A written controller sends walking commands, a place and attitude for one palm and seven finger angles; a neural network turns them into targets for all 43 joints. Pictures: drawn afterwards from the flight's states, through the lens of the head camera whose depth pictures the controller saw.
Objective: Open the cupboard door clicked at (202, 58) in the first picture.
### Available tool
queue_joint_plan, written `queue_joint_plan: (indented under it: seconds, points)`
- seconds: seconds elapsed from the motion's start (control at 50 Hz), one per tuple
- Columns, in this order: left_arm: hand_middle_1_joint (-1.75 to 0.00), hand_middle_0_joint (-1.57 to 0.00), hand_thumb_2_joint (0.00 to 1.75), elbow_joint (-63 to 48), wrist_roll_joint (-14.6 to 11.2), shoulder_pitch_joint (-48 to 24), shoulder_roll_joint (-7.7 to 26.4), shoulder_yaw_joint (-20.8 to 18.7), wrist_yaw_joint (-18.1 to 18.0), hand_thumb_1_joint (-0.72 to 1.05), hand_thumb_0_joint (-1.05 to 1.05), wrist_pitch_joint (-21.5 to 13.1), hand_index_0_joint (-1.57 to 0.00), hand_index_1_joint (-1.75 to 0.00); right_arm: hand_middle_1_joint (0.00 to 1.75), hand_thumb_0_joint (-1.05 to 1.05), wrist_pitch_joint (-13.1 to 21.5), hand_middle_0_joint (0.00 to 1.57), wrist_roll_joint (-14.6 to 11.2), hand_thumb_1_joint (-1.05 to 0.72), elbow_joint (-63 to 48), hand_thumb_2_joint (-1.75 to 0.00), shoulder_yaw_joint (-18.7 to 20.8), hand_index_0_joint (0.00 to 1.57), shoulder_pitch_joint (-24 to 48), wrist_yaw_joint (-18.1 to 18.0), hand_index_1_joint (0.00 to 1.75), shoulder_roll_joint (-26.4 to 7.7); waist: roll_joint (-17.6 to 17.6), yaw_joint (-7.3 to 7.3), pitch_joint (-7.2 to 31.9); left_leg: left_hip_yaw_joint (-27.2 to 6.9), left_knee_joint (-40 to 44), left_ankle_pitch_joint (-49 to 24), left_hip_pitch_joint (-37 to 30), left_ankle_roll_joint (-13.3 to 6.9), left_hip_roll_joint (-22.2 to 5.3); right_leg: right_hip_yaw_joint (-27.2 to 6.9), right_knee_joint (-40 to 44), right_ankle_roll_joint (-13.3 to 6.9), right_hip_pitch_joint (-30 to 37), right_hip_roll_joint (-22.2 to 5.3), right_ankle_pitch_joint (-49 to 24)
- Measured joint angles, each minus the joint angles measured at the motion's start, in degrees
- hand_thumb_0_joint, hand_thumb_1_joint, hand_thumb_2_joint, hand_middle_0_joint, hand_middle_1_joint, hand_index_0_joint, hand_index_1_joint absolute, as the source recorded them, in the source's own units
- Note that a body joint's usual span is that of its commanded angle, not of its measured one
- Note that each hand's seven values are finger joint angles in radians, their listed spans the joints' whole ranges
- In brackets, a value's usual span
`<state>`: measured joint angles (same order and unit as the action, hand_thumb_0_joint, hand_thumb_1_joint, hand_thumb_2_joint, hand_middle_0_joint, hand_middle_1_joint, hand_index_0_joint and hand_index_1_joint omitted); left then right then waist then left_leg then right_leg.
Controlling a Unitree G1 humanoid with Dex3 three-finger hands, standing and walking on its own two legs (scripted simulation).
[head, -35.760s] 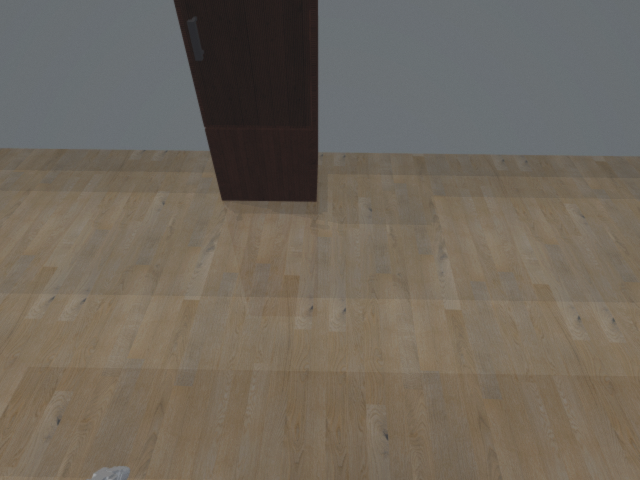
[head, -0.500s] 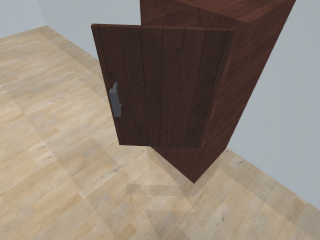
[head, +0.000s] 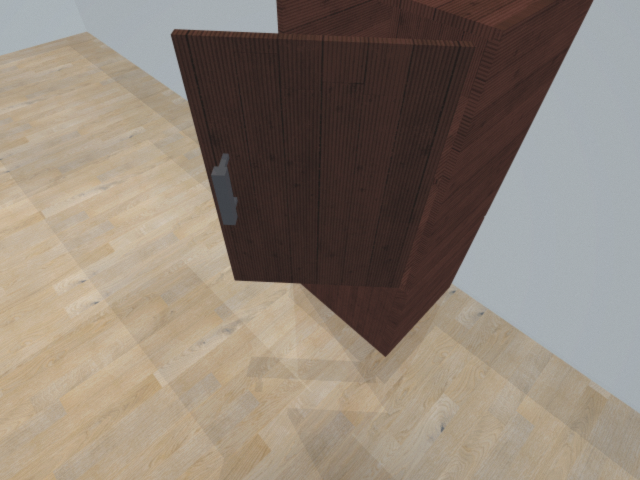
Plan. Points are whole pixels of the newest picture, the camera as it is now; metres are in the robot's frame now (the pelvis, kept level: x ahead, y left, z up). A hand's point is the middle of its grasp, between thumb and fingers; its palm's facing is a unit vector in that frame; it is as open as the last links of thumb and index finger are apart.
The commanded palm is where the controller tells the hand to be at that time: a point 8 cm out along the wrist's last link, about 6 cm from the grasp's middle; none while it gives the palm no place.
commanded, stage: come to a stop and stand still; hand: left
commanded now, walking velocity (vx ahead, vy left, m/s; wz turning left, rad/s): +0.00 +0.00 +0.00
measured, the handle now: (227, 189) +0.58 +0.20 -0.01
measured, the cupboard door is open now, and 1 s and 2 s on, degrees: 42 42 42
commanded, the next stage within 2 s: look again from close up in 0.56 s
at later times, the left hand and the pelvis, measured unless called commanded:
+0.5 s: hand out of the picture +0.03 +0.27 -0.15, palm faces -0.01 -0.94 -0.34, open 7.4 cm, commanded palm none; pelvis -0.04 +0.03 +0.00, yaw +1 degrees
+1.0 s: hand out of the picture +0.04 +0.25 -0.15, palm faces -0.02 -0.95 -0.30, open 7.4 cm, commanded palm none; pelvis -0.02 +0.02 +0.01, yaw +2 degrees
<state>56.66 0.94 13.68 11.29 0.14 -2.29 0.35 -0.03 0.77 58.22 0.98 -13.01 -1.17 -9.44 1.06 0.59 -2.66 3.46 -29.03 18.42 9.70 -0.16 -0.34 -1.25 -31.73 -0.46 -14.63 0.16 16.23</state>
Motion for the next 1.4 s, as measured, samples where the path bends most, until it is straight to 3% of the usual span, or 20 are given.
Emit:
queue_joint_plan:
  seconds: [0.18,0.46,0.62,1.12,1.4]
  points:
    - [-0.30,-0.20,0.90,-3.34,0.05,-0.17,2.15,-0.29,0.59,0.91,0.00,0.01,-0.20,-0.30,0.30,0.01,0.02,0.20,0.45,-0.91,-3.86,-0.89,0.75,0.20,-0.61,1.09,0.30,-2.63,-0.72,0.51,2.56,-0.40,-3.75,0.62,2.37,-1.34,0.71,0.33,-1.40,1.04,-1.07,-0.81,-0.47]
    - [-0.30,-0.20,0.90,-0.45,0.23,-1.73,7.35,-0.53,1.83,0.90,0.00,-0.11,-0.20,-0.30,0.30,0.01,0.52,0.20,0.36,-0.90,-1.40,-0.89,0.43,0.20,2.03,1.88,0.30,-8.39,-0.55,-0.12,1.49,0.13,1.61,-3.86,0.83,-2.62,2.28,-0.28,3.81,2.11,0.47,-2.25,-4.90]
    - [-0.30,-0.20,0.90,2.35,0.20,-1.59,8.66,-0.12,2.08,0.90,0.01,-0.22,-0.20,-0.30,0.30,0.01,0.56,0.20,0.13,-0.90,0.72,-0.89,0.27,0.20,3.48,2.02,0.30,-10.53,-0.82,-0.32,1.35,-0.16,4.18,-5.25,-0.02,-2.50,2.54,-0.01,5.80,2.24,1.18,-2.50,-5.85]
    - [-0.30,-0.20,0.90,4.85,-0.08,-5.70,6.32,0.72,1.92,0.90,0.00,-1.28,-0.20,-0.30,0.30,0.01,1.16,0.20,-0.16,-0.90,5.69,-0.89,-0.99,0.20,6.53,1.78,0.30,-8.17,-0.31,-0.01,0.74,-1.40,8.19,-5.83,-3.25,-1.28,1.48,1.30,10.03,1.36,4.79,-1.46,-6.22]
    - [-0.30,-0.20,0.90,5.52,-0.08,-4.21,6.07,0.44,1.23,0.91,0.00,-0.52,-0.20,-0.30,0.30,0.01,0.70,0.20,0.11,-0.90,6.58,-0.89,-1.27,0.20,5.22,1.33,0.30,-7.50,0.08,-0.12,1.87,-1.36,8.72,-5.37,-4.49,-1.06,1.24,1.27,10.56,1.36,5.97,-1.22,-5.81]
